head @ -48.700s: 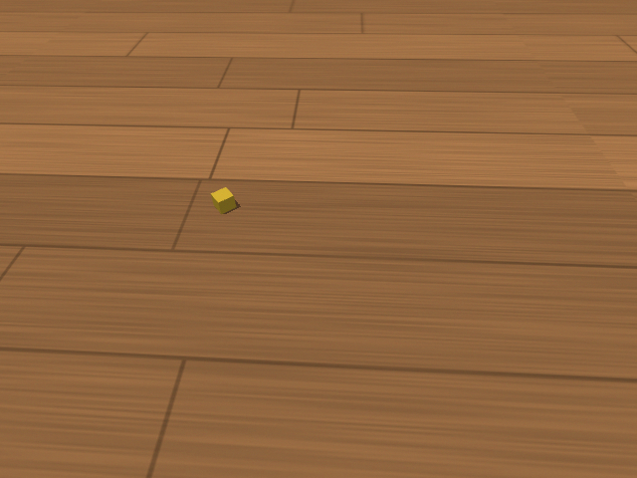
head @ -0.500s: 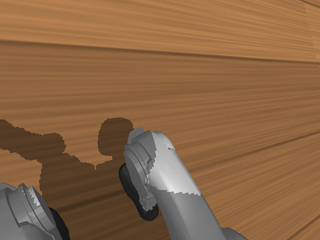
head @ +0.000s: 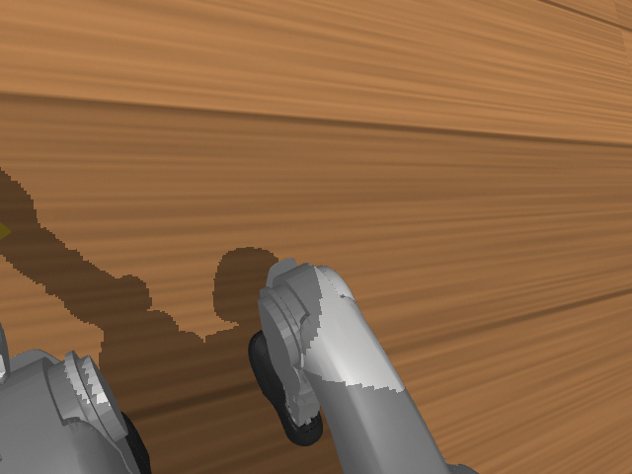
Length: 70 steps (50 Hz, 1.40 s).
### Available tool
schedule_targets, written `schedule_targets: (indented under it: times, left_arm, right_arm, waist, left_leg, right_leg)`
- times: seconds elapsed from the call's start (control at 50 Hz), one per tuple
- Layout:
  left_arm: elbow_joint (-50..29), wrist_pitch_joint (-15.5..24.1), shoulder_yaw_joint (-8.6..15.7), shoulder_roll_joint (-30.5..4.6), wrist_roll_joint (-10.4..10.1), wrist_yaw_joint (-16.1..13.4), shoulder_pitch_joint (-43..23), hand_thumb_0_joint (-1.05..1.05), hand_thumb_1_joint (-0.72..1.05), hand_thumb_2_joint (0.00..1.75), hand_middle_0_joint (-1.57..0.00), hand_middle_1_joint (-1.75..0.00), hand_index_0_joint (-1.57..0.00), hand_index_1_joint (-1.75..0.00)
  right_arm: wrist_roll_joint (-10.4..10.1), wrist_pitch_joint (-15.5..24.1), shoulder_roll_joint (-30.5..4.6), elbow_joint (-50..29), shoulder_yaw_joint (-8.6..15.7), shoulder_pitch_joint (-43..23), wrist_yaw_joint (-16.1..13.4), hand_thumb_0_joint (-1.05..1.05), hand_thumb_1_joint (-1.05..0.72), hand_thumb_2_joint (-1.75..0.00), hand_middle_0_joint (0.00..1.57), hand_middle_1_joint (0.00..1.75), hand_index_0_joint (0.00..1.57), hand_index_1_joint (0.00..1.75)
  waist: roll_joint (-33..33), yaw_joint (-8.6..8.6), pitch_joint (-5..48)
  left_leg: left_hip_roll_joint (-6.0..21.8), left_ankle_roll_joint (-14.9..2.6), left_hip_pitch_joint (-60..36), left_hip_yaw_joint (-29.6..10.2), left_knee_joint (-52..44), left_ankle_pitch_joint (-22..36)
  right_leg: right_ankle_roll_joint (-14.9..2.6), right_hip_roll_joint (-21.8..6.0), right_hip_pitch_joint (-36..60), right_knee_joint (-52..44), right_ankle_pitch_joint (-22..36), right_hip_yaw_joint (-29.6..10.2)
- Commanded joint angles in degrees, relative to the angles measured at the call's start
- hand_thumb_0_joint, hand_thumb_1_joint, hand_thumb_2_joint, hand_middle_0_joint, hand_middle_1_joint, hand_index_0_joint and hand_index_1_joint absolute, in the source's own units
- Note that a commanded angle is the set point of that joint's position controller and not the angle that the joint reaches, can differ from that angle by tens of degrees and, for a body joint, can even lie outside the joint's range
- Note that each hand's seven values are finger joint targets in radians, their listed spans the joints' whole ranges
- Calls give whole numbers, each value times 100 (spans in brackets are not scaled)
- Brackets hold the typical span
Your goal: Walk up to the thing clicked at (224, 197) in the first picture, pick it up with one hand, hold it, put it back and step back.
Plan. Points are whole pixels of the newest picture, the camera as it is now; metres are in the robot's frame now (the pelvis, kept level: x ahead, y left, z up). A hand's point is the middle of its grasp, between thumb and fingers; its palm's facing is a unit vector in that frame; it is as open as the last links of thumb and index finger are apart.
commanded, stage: withdraw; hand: left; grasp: from above
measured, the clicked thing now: out of the picture +0.48 +0.29 -0.29
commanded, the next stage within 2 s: home in 0.66 s
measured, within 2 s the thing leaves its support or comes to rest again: neither
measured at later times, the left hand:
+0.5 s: hand out of the picture +0.42 +0.29 -0.08, palm faces -0.46 -0.10 -0.88, open 13.1 cm
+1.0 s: hand out of the picture +0.47 +0.30 -0.12, palm faces -0.34 -0.13 -0.93, open 12.3 cm
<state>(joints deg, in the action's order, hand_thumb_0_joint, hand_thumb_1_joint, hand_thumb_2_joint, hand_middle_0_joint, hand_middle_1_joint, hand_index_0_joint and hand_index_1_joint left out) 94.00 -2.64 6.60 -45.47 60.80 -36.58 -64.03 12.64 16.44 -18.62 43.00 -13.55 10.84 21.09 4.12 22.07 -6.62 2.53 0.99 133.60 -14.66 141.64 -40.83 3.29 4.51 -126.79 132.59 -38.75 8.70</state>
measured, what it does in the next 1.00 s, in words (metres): stands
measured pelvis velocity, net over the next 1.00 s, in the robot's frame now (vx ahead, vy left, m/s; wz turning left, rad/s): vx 0.00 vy -0.01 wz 0.12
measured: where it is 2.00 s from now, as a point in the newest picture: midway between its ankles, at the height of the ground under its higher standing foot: (223, 450)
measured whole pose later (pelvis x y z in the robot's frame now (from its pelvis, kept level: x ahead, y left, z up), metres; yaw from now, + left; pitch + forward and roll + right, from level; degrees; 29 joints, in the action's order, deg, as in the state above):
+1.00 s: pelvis +0.00 -0.01 +0.02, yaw +7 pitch +36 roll -7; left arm 75.2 -1.5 1.0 -34.9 62.8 -20.8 -57.3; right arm 6.7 0.9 -13.3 41.5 -4.7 13.6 7.2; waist -2.3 14.3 4.2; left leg 2.0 1.0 131.8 -7.6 134.6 -39.1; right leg 2.4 2.5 -127.7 131.0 -39.6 3.1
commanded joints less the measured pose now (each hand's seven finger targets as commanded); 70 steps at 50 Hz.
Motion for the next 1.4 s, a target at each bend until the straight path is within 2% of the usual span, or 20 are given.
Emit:
schedule_targets:
  times: [0.0,0.06,0.08,0.1,0.14,0.2,0.26,0.34,0.38,0.56,0.62,0.66,0.78,0.82,0.88,1.02,1.14,1.18,1.22,1.38]
  left_arm:
    - [-1989,-61,-240,-929,188,243,-1323,0,-34,83,-29,-75,-27,-77]
    - [-1808,-194,-334,-697,299,804,-799,0,-36,85,-26,-78,-24,-80]
    - [-1748,-217,-26,-1015,305,965,-606,0,-37,86,-24,-79,-23,-81]
    - [-2039,-186,-450,-364,220,1232,-633,0,-38,87,-25,-80,-23,-82]
    - [-2526,-123,-786,88,117,1711,-758,0,-38,88,-26,-80,-23,-83]
    - [-2803,60,-1084,351,-12,2309,-669,0,-37,89,-25,-80,-22,-83]
    - [-3187,301,-1339,671,-20,2603,-900,0,-35,89,-24,-81,-22,-83]
    - [-3575,573,-1173,258,142,2439,-1563,0,-34,89,-24,-80,-22,-83]
    - [-2993,592,-1131,200,306,2261,-1344,0,-35,89,-24,-80,-22,-83]
    - [-1322,699,-1112,207,641,1632,-1683,0,-28,83,-28,-78,-27,-78]
    - [-1355,840,-1058,-34,700,1461,-2194,0,-26,82,-28,-79,-29,-78]
    - [-1470,885,-860,-417,840,1243,-2410,0,-27,82,-28,-80,-28,-79]
    - [-2146,689,-506,-617,788,905,-2377,0,-21,97,-27,-73,-24,-76]
    - [-2544,507,-379,-658,656,927,-2033,0,-21,97,-27,-73,-24,-75]
    - [-2624,166,-332,-430,372,1121,-1449,0,-27,89,-25,-81,-26,-79]
    - [-3631,-128,-491,155,-419,2035,-179,0,29,86,-21,-45,-20,-46]
    - [-5197,-142,-569,766,-1506,2704,1245,0,77,89,-20,-30,-20,-30]
    - [-5689,-173,-417,799,-1846,2773,1655,0,90,90,-20,-30,-20,-30]
    - [-6160,-213,-636,1124,-2101,2845,2030,0,90,90,-20,-30,-20,-30]
    - [-7766,-562,-736,1632,-3220,2805,3045,0,90,90,-20,-30,-20,-30]
  right_arm:
    - [-371,-331,-1603,-19,838,841,-21,0,-91,-91,20,30,20,30]
    - [-547,-725,-1561,62,1080,1086,-71,0,-91,-91,20,30,20,30]
    - [-568,-851,-1652,112,1215,1249,-139,0,-90,-90,20,30,20,30]
    - [-584,-970,-1524,-51,1235,1170,-166,0,-90,-91,20,30,20,30]
    - [-665,-1164,-1472,-183,1379,1169,-298,0,-91,-91,20,30,20,30]
    - [-755,-1370,-1407,-234,1556,1243,-572,0,-90,-91,20,30,20,30]
    - [-811,-1521,-1293,-287,1597,1309,-852,0,-89,-90,20,30,20,30]
    - [-795,-1605,-1118,-542,1523,1011,-1253,0,-88,-90,20,30,20,30]
    - [-767,-1640,-982,-495,1460,911,-1394,0,-89,-90,20,30,20,30]
    - [-568,-1441,-975,-323,1162,847,-1673,0,-88,-89,20,30,20,30]
    - [-491,-1360,-1025,-328,1083,884,-1698,0,-88,-89,20,30,20,30]
    - [-438,-1307,-1107,-297,1068,959,-1694,0,-88,-89,20,30,20,30]
    - [-375,-1256,-1178,-330,1129,1193,-1595,0,-88,-89,20,30,20,30]
    - [-451,-1338,-1183,-381,1222,1292,-1560,0,-88,-89,20,30,20,30]
    - [-552,-1455,-1134,-342,1376,1448,-1496,0,-88,-89,20,30,20,30]
    - [-899,-1694,-936,-420,1692,1483,-1485,0,-89,-90,20,30,20,30]
    - [-1129,-1828,-819,-893,1853,1055,-1653,0,-90,-90,20,30,20,30]
    - [-1197,-1834,-836,-1009,1892,865,-1743,0,-90,-90,20,30,20,30]
    - [-1249,-1810,-701,-1108,1902,644,-1815,0,-90,-90,20,30,20,30]
    - [-1386,-1471,-589,-1274,1876,11,-2136,0,-90,-90,20,30,20,30]
  waist:
    - [-3878,-396,5329]
    - [-3093,-468,4755]
    - [-2764,-510,4588]
    - [-2588,-465,4619]
    - [-2320,-433,4734]
    - [-1661,-483,4390]
    - [-1342,-499,4265]
    - [-1307,-711,4490]
    - [-1322,-800,4448]
    - [-1279,-463,3989]
    - [-1640,-347,4247]
    - [-1906,-444,4679]
    - [-2825,-555,5608]
    - [-2898,-729,6270]
    - [-2546,-847,6209]
    - [-1846,-1237,6259]
    - [-1004,-1447,5511]
    - [-819,-1528,5237]
    - [-960,-1569,5144]
    - [-1391,-1673,4804]
  left_leg:
    - [68,-15,-3643,820,-1591,2093]
    - [2,-142,-2855,938,-1680,1753]
    - [-13,-171,-2751,925,-1766,1587]
    - [-29,-178,-2677,927,-1872,1409]
    - [-61,-188,-2932,899,-2072,1164]
    - [-134,-196,-2688,940,-2219,623]
    - [-203,-204,-2815,999,-2374,600]
    - [-269,-194,-2937,1171,-2407,658]
    - [-248,-191,-2940,1218,-2440,724]
    - [-266,-259,-2406,1230,-2232,430]
    - [-233,-217,-2596,1177,-2093,438]
    - [-219,-192,-2891,1166,-2001,644]
    - [-160,-124,-3630,1204,-1976,1266]
    - [-152,-138,-3848,1254,-2016,1620]
    - [-167,-203,-3702,1331,-2122,1741]
    - [-192,-276,-3816,1360,-2645,1869]
    - [-213,-344,-3748,1341,-3367,1247]
    - [-216,-327,-3920,1253,-3647,1035]
    - [-185,-297,-4355,1199,-4038,856]
    - [-146,-173,-5932,935,-5369,363]
  right_leg:
    - [-597,237,2298,-941,2265,462]
    - [-560,246,2136,-1122,2021,316]
    - [-561,207,2036,-1217,1824,307]
    - [-592,208,2155,-1355,1588,250]
    - [-608,176,2168,-1579,1301,204]
    - [-660,143,2166,-1940,531,-13]
    - [-655,60,2038,-2124,541,-19]
    - [-656,-1,2221,-2282,432,-198]
    - [-635,2,2290,-2239,436,-310]
    - [-573,-63,1834,-1930,299,-280]
    - [-577,-43,1777,-1750,306,-236]
    - [-571,-61,1742,-1603,541,-149]
    - [-602,-93,1848,-1281,1284,74]
    - [-585,-79,2297,-1325,1634,29]
    - [-546,-56,2526,-1537,1800,-4]
    - [-540,-44,3287,-2105,1874,-207]
    - [-533,-99,3764,-3055,1243,-328]
    - [-543,-142,3792,-3327,1009,-330]
    - [-535,-155,3824,-3531,885,-371]
    - [-510,-253,4300,-4350,686,-444]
